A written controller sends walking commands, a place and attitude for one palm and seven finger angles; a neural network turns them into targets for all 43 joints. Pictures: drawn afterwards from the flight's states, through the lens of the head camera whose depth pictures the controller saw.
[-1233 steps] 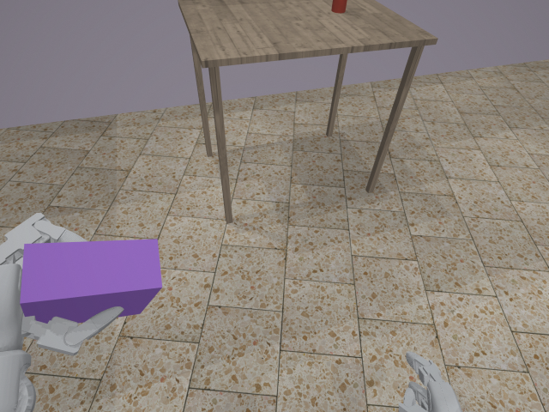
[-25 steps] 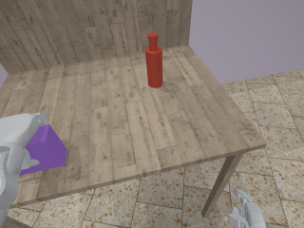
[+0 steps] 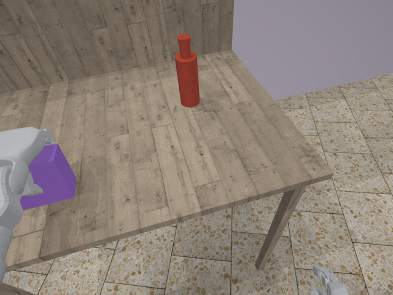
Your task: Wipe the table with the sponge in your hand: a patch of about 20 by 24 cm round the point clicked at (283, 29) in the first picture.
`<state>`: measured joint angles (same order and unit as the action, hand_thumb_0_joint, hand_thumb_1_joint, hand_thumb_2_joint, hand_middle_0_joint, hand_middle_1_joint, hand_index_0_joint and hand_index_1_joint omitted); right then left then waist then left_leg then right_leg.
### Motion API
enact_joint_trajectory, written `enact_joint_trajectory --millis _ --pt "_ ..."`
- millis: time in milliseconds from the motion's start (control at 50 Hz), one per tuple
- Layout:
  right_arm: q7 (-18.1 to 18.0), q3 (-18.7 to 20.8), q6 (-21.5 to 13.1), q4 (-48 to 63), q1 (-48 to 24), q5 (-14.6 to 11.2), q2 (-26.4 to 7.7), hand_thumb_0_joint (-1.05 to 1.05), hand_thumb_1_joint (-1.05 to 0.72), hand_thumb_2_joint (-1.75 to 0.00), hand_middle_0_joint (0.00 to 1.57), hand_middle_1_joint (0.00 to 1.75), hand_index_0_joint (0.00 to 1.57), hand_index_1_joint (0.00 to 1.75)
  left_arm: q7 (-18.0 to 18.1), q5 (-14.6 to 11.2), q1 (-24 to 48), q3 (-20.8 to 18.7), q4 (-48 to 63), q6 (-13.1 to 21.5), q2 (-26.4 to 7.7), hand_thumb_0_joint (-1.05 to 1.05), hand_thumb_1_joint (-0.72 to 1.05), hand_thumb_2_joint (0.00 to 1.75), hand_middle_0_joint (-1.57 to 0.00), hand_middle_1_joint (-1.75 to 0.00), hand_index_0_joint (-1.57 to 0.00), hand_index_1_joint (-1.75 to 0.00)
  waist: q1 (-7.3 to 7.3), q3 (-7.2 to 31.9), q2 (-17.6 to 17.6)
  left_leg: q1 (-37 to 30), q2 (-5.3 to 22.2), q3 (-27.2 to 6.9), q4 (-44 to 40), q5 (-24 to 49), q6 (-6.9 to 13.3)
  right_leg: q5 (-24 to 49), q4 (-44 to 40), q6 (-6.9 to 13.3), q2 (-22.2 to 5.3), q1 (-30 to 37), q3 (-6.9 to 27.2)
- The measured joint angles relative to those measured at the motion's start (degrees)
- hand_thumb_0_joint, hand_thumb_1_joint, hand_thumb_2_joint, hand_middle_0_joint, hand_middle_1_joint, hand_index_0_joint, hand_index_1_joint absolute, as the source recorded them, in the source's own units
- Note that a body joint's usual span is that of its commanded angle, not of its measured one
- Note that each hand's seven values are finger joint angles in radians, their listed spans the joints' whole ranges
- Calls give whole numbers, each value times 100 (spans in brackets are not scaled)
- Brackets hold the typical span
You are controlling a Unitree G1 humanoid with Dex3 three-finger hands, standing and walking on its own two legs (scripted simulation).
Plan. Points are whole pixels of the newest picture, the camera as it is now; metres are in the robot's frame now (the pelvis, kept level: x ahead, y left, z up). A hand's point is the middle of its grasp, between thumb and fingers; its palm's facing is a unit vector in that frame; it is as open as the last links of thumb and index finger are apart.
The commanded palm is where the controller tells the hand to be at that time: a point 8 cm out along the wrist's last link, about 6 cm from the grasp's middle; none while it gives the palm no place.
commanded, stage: wipe forward along the first lane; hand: left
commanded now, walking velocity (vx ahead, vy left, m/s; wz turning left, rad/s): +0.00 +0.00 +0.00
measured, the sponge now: (38, 184) +0.29 +0.38 +0.07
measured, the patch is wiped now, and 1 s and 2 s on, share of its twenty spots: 0.15 0.35 0.40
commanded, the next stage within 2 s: slide across to the middle lane in 1.14 s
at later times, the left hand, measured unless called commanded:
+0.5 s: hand (33, 148) +0.34 +0.40 +0.12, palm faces -0.19 +0.01 -0.98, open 9.6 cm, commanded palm +0.35 +0.39 +0.15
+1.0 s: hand (33, 128) +0.40 +0.43 +0.12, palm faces -0.21 +0.00 -0.98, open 9.6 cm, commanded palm +0.40 +0.42 +0.15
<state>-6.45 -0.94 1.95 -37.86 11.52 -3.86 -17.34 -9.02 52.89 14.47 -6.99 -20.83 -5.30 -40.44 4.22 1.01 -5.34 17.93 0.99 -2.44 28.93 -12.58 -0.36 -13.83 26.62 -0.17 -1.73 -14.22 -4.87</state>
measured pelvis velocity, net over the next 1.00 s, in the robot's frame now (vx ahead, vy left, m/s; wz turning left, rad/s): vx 0.01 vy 0.02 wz -0.05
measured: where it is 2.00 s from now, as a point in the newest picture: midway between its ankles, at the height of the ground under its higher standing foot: outside the picture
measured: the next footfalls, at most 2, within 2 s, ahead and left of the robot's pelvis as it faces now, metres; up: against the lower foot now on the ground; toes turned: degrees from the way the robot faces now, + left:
none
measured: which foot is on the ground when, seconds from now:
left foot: down 0.00-1.00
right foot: down 0.00-1.00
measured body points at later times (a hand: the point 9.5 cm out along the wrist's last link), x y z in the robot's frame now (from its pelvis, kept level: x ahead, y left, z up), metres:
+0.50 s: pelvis -0.01 +0.00 -0.01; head +0.03 -0.03 +0.44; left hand +0.35 +0.39 +0.18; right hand +0.11 -0.27 -0.13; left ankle +0.03 +0.13 -0.74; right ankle +0.00 -0.13 -0.74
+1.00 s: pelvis +0.01 +0.02 -0.01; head +0.07 +0.02 +0.44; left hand +0.41 +0.43 +0.17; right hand +0.05 -0.27 -0.13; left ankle +0.03 +0.13 -0.74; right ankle +0.00 -0.12 -0.74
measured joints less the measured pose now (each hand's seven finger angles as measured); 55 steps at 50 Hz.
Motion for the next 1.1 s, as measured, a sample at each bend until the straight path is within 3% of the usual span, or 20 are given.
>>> enact_joint_trajectory --millis 340,600,760,880,1100 --pt "32 149 155 -163 260 -43 -57 1 -91 -90 20 30 21 30 243 127 855 -104 -1368 481 -200 0 -50 107 -81 -135 -82 -136 -106 140 -2 462 36 15 206 -39 27 -31 224 16 34 -485 31" --pt "31 149 313 -99 429 -28 -83 1 -91 -90 20 30 21 30 26 516 2021 -186 -2819 927 -705 1 -50 107 -81 -135 -82 -136 -319 197 114 945 85 27 450 -111 45 -31 361 20 86 -935 59" --pt "23 209 476 -166 646 -38 -125 0 -91 -90 20 30 21 30 64 564 2317 -311 -3205 1201 -949 1 -51 107 -82 -134 -83 -135 -404 217 148 1157 83 90 546 -176 73 -23 360 -37 82 -1125 127" --pt "51 217 561 -205 730 -40 -87 0 -91 -90 20 30 21 30 159 646 2597 -370 -3482 1207 -1120 1 -51 107 -81 -135 -82 -136 -477 241 218 1279 68 134 571 -206 101 2 299 -73 67 -1220 172" --pt "136 226 705 -156 740 -26 -22 0 -91 -90 20 30 21 30 116 702 2688 -284 -3493 1239 -1121 1 -51 108 -81 -135 -82 -136 -480 319 232 1287 -6 232 586 -302 227 0 169 -87 -3 -1182 262"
